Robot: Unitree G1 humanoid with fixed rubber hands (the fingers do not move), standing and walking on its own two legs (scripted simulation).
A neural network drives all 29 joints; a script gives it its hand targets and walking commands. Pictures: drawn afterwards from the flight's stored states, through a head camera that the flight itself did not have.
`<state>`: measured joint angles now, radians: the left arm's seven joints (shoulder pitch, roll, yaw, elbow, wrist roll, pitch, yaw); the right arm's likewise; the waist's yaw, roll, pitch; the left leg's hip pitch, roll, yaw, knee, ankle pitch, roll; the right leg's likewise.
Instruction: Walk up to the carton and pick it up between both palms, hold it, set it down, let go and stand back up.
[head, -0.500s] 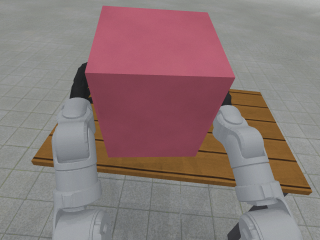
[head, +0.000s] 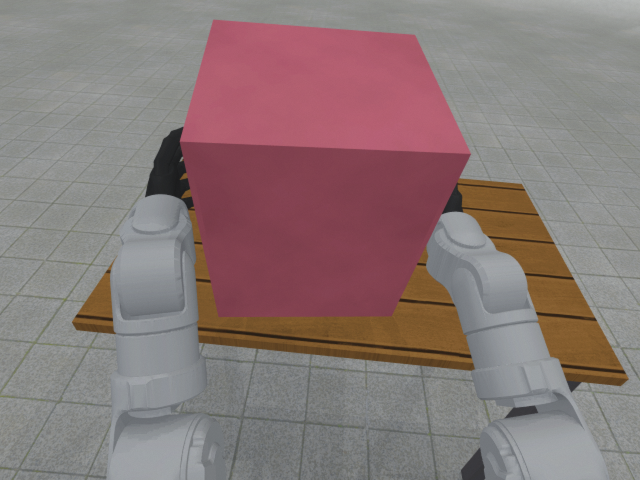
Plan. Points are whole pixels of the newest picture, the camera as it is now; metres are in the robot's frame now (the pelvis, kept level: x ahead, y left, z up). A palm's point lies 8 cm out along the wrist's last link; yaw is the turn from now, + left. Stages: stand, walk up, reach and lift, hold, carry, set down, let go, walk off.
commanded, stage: hold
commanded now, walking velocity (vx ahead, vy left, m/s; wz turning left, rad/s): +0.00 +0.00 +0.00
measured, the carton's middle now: (311, 183) +0.37 +0.01 +0.23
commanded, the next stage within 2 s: none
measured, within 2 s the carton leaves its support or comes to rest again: neither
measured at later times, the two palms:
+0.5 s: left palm (168, 200) +0.35 +0.16 +0.23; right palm (442, 210) +0.35 -0.14 +0.21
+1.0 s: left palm (172, 194) +0.35 +0.15 +0.23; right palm (445, 208) +0.35 -0.15 +0.21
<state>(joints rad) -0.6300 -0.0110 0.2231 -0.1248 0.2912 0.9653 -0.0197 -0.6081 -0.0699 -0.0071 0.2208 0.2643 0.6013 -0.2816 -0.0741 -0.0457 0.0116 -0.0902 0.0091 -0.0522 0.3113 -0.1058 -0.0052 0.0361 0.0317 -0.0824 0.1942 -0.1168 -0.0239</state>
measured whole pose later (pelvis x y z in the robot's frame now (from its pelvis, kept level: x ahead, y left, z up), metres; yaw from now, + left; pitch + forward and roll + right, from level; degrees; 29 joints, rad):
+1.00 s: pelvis +0.00 +0.00 +0.00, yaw +0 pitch -6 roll -1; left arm -0.63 -0.02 0.23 -0.14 0.29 0.96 -0.02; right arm -0.62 -0.07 -0.02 0.20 0.25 0.61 -0.28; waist -0.08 -0.04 0.00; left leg -0.10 0.01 -0.05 0.31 -0.11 0.00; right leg 0.03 0.03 -0.08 0.18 -0.11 -0.02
